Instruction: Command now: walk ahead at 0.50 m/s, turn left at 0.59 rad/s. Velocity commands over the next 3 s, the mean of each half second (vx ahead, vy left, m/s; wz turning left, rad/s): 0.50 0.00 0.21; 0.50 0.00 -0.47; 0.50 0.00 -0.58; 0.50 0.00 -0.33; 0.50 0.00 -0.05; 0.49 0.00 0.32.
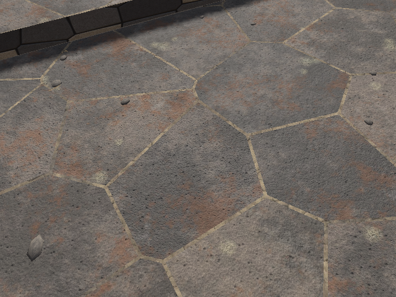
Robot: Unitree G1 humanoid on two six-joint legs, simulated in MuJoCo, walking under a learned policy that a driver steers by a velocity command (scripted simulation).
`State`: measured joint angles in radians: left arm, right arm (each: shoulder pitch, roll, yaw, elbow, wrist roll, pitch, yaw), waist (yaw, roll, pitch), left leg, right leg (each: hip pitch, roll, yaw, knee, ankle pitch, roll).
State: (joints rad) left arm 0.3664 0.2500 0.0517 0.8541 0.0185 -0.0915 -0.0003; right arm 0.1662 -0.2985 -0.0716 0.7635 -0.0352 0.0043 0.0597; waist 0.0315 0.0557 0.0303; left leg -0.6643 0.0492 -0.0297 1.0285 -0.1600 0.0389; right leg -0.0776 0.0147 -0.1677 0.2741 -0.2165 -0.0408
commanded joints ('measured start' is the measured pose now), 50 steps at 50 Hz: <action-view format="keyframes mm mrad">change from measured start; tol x32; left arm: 1 -22 108 21 -53 -1 -16 -1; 50 -39 171 52 -48 -20 32 -6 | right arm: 1 -73 -1 14 -86 3 -12 15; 50 84 -27 31 -35 -16 -39 -48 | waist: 1 -15 -139 24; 13 -115 195 -370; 32 -77 3 88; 41 61 -326 -240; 50 -57 -56 -20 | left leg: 1 -18 17 30 -140 120 -4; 11 537 -138 134 -552 -38 149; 13 1061 404 -625 -671 -46 323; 19 536 181 -74 -831 283 123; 31 680 164 184 -895 431 72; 38 807 211 271 -478 1098 52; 40 554 159 285 16 683 35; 41 79 -93 241 423 -299 -32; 50 77 52 21 42 -108 -90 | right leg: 1 -3 -244 77 -123 338 -96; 10 151 -299 -49 222 918 -65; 12 -170 -239 -72 698 427 -30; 13 -536 -50 -9 1040 -387 15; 14 -597 -55 159 1102 -282 4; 29 -625 -97 155 588 224 16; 38 -329 67 -12 358 -34 -140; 42 363 -352 897 26 61 -442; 50 -113 -126 424 -60 413 -261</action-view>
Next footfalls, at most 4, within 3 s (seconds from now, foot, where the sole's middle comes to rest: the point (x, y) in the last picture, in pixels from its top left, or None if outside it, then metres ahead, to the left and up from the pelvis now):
0.22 left None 0.26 0.13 -0.78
0.80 right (226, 274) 0.56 -0.01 -0.78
1.30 left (203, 190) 0.90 0.07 -0.78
1.82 right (286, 172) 0.99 -0.27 -0.78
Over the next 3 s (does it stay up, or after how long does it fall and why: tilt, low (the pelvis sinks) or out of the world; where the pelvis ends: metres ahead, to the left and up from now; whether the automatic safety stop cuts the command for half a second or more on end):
stays up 1.40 -0.51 -0.01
